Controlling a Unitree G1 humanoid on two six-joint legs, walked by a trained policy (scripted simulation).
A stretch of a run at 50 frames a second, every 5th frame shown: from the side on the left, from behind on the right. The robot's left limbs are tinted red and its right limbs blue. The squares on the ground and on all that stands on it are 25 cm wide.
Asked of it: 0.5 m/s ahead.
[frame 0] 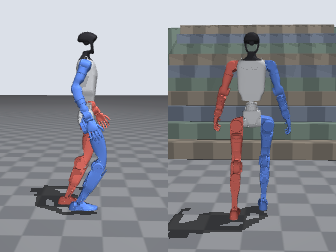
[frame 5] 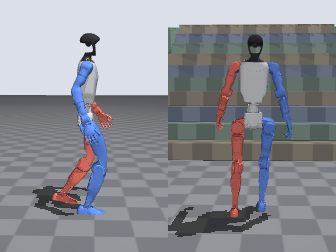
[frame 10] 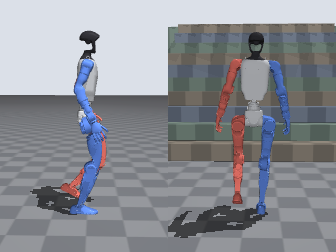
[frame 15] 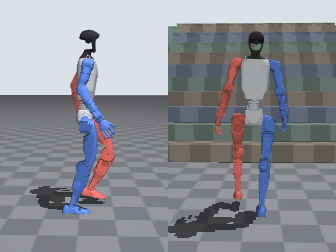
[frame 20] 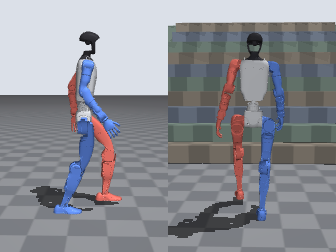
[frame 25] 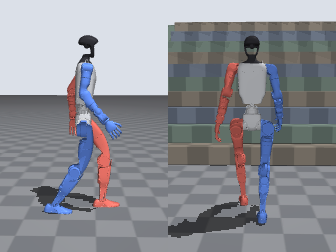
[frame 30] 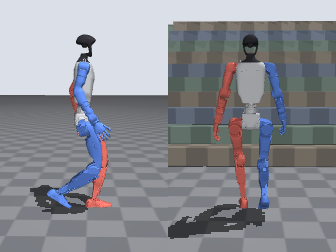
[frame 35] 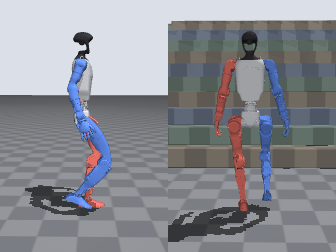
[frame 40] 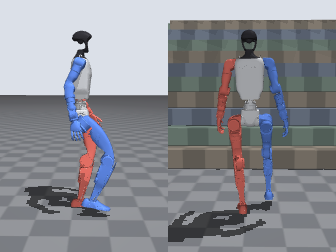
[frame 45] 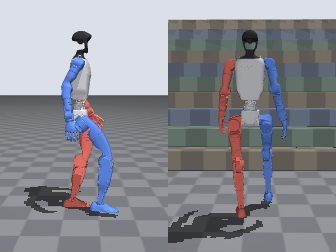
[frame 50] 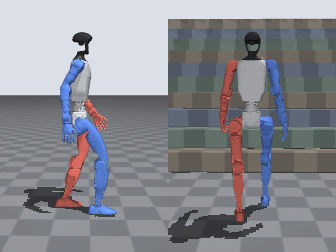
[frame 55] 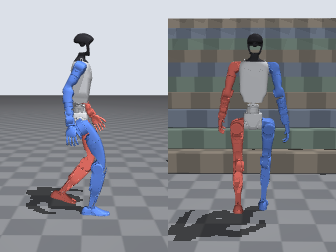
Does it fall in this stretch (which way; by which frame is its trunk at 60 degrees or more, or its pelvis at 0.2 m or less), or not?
no
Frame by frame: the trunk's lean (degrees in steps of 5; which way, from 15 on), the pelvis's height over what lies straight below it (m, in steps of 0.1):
0: 0, 0.8
5: 5, 0.8
10: 5, 0.8
15: 5, 0.8
20: 5, 0.8
25: 5, 0.7
30: 5, 0.8
35: 0, 0.8
40: 0, 0.8
45: 0, 0.8
50: 5, 0.8
55: 5, 0.8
